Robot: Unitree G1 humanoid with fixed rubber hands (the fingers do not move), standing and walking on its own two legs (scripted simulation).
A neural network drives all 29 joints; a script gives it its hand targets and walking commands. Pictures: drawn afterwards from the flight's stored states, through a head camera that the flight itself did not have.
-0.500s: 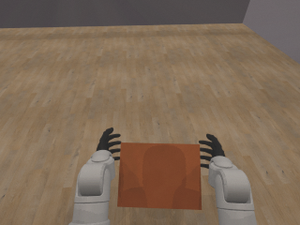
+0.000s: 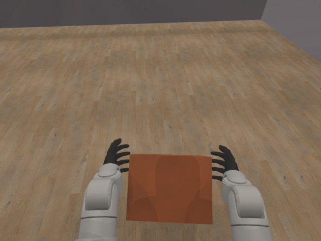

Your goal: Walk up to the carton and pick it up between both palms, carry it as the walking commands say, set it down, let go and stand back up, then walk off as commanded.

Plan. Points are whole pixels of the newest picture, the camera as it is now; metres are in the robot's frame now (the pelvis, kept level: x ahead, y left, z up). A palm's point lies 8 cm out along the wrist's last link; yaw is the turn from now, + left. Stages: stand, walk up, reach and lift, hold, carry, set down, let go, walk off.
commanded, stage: carry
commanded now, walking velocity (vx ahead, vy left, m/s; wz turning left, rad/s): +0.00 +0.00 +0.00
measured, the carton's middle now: (169, 181) +0.31 +0.00 -0.06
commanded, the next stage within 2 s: hold in 1.18 s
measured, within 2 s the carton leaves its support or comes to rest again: neither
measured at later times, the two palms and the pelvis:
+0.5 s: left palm (113, 179) +0.25 +0.14 +0.06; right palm (235, 186) +0.24 -0.15 +0.05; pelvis -0.03 -0.01 +0.00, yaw +0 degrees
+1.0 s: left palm (113, 185) +0.24 +0.14 +0.05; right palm (236, 192) +0.23 -0.15 +0.04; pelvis -0.04 -0.01 +0.00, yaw +0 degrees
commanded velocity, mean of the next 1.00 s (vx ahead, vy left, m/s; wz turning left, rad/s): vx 0.00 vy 0.00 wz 0.00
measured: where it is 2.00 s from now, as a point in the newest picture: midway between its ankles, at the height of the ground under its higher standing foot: outside the picture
